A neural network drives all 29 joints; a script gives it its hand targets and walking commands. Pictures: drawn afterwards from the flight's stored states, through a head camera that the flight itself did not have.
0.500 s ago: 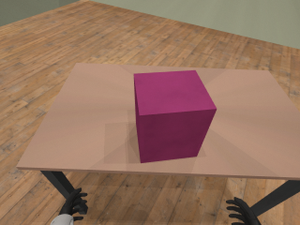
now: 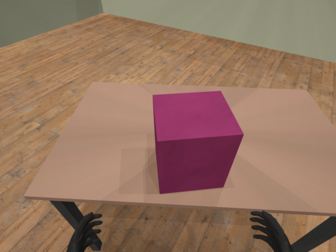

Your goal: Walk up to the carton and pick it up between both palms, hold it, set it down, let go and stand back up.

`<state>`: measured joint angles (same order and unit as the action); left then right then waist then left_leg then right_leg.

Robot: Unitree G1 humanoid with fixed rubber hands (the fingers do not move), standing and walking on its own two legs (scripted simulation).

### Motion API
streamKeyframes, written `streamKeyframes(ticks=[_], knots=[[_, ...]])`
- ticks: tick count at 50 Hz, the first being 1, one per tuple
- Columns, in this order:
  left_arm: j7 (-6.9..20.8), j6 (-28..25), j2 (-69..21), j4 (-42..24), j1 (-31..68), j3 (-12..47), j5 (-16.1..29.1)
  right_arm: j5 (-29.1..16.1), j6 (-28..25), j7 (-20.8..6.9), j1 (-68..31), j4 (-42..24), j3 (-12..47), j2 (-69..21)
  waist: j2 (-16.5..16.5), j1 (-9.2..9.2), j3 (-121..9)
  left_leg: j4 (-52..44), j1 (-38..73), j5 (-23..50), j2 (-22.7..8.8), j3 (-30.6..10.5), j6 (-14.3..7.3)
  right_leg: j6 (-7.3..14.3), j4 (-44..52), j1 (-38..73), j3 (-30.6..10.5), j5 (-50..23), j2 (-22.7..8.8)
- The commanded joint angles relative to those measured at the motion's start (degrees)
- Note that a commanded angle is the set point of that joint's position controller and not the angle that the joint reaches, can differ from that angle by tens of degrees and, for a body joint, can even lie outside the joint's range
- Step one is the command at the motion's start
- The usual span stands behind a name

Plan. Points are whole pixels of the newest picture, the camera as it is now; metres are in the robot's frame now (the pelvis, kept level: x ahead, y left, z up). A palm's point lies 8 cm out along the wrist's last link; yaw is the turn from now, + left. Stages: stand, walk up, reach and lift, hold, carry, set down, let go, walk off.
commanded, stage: reach and lift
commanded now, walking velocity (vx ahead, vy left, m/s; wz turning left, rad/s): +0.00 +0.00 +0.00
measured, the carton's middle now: (189, 143) +0.43 -0.01 +0.02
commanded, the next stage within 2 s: none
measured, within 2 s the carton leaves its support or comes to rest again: neither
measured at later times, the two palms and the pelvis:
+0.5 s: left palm (92, 224) +0.19 +0.21 +0.00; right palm (279, 230) +0.21 -0.21 +0.00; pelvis -0.01 +0.00 +0.00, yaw -2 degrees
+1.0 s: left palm (102, 194) +0.24 +0.19 +0.04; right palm (277, 199) +0.26 -0.21 +0.04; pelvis -0.01 +0.00 +0.00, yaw -4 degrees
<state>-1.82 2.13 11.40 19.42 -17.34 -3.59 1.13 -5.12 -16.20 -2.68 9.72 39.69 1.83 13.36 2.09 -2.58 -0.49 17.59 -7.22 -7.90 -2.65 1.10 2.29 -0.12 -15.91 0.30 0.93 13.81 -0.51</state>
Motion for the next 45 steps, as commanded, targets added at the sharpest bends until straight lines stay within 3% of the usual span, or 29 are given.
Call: streamKeyframes(ticks=[1, 6, 8, 13, 15, 18, 21, 24, 28, 30, 32, 36, 40, 42, 43, 45], knots=[[-1.23, -2.06, 3.7, -7.91, 3.05, -0.77, 0.29, -1.47, -0.92, -0.57, -5.03, -10.72, -2.35, 7.0, -2.0, -1.3, -2.81, 1.78, 14.77, 18.97, 3.48, 1.79, 0.26, 0.91, 4.68, -13.47, 1.21, -6.34, 2.76], [-2.8, -2.04, 2.35, -10.91, 3.64, 0.91, 1.6, -2.25, 1.6, -1.76, -2.72, -16.84, -3.04, 6.41, -0.84, -1.13, -0.6, -0.48, 13.51, 10.61, 2.99, 2.31, -0.54, 1.32, 5.55, -15.16, 0.36, 0.45, 2.13], [-3.51, -2.32, 2.0, -12.25, 4.9, 1.74, 2.0, -2.52, 2.34, -2.06, -2.42, -18.43, -3.39, 5.5, -1.9, -0.92, 0.07, -0.92, 12.29, 7.21, 3.02, 2.57, -0.6, 1.54, 5.4, -15.92, -0.19, 2.31, 1.53], [-5.6, -2.6, 1.62, -12.94, 10.53, 2.75, 2.72, -2.99, 4.61, -2.43, -6.13, -21.42, -4.13, 4.76, -1.66, -1.22, 1.03, -1.65, 9.07, -1.88, 2.57, 2.69, -1.35, 1.57, 4.43, -18.97, -0.97, 7.68, 0.69], [-6.3, -3.04, 1.65, -13.5, 11.79, 3.35, 3.59, -3.02, 4.8, -2.32, -7.43, -23.37, -4.71, 4.63, -0.09, -0.77, -0.46, -1.16, 8.82, -3.16, 2.55, 2.88, -1.63, 1.21, 3.97, -19.21, -1.15, 7.91, 0.58], [-7.55, -4.17, 1.26, -14.54, 13.2, 3.42, 3.94, -3.63, 4.87, -2.25, -8.83, -24.0, -4.97, 4.88, -0.55, -1.49, -3.19, -0.6, 9.51, -1.33, 2.38, 2.58, -1.5, 1.14, 2.48, -18.69, -1.1, 5.24, 0.97], [-7.16, -4.88, 0.91, -14.45, 10.98, 2.6, 3.64, -5.05, 4.31, -1.49, -7.56, -25.13, -3.28, 4.57, 1.22, -1.68, -6.15, 1.17, 11.04, 6.06, 2.92, 2.66, -1.49, 0.19, 1.64, -15.25, -1.69, -3.51, 1.16], [-6.5, -5.11, -0.35, -15.26, 9.67, 1.83, 2.88, -6.6, 3.41, -1.1, -7.12, -24.53, -2.0, 5.36, 0.53, -2.17, -6.57, 1.86, 12.78, 11.66, 3.28, 2.4, -0.88, 0.1, 1.49, -13.99, -1.58, -8.32, 1.84], [-5.57, -4.31, -2.7, -16.64, 9.73, 1.79, 1.39, -9.09, 2.71, -0.8, -7.27, -21.91, -1.22, 6.67, -0.8, -1.25, -4.83, 2.33, 14.87, 16.77, 3.16, 1.71, -0.05, 0.37, 1.91, -14.93, -1.23, -11.31, 2.44], [-5.92, -4.4, -3.24, -21.3, 9.22, 1.52, 1.17, -10.51, 1.57, -0.93, -7.51, -24.64, -1.47, 8.08, -1.81, -1.56, -6.72, 3.15, 16.84, 20.01, 3.07, 1.32, 0.56, 0.76, 1.98, -15.04, -0.89, -12.24, 3.08], [-6.22, -4.63, -4.62, -23.14, 9.38, 2.09, 1.3, -10.75, 1.08, -1.02, -7.88, -24.18, -1.63, 8.58, -1.57, -0.55, -5.67, 3.64, 17.59, 21.88, 2.76, 0.84, 0.89, 1.18, 2.35, -15.69, -0.8, -12.63, 3.4], [-6.37, -3.83, -4.71, -23.28, 11.62, 2.2, 1.18, -11.33, 1.28, -1.01, -10.7, -25.24, -1.89, 9.06, -1.04, -0.21, -4.45, 2.91, 16.84, 18.4, 2.73, 1.19, 0.29, 1.19, 2.91, -16.76, -1.13, -10.81, 3.13], [-7.14, -1.07, -4.23, -23.51, 18.0, 2.34, 2.08, -11.51, 4.35, -1.05, -15.9, -26.05, -2.17, 8.59, -1.35, -1.11, -4.13, 0.21, 13.55, 8.61, 2.54, 1.9, -0.85, 1.39, 3.24, -17.8, -1.7, -2.65, 2.52], [-7.36, 1.08, -3.97, -24.06, 19.84, 1.68, 2.84, -11.07, 6.29, -0.62, -18.18, -29.12, -1.85, 8.1, 1.09, -1.89, -5.6, -0.62, 12.41, 5.04, 2.76, 2.48, -2.0, 0.61, 2.98, -17.43, -2.15, -1.76, 2.17], [-7.45, 2.38, -4.01, -24.86, 21.71, 1.7, 3.0, -11.11, 7.48, -0.36, -19.8, -29.15, -2.11, 8.19, 0.51, -1.96, -6.37, -0.97, 12.06, 4.29, 2.78, 2.6, -2.12, 0.57, 2.67, -17.48, -2.31, -1.64, 2.09], [-7.22, 4.88, -4.01, -25.62, 21.24, 0.28, 2.81, -11.29, 9.23, 0.58, -20.47, -31.23, -0.9, 7.6, 2.14, -3.06, -8.17, -0.68, 12.77, 7.15, 3.12, 3.13, -2.59, -0.16, 2.3, -15.41, -2.71, -5.9, 2.28]])
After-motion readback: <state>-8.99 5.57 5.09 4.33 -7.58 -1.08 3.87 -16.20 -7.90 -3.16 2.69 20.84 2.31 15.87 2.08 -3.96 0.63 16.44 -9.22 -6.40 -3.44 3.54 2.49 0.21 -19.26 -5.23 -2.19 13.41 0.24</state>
